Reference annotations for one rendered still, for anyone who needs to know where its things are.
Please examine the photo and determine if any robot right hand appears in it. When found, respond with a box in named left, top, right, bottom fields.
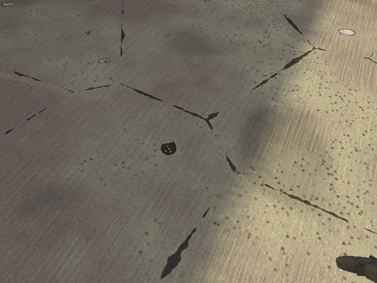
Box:
left=336, top=256, right=377, bottom=283

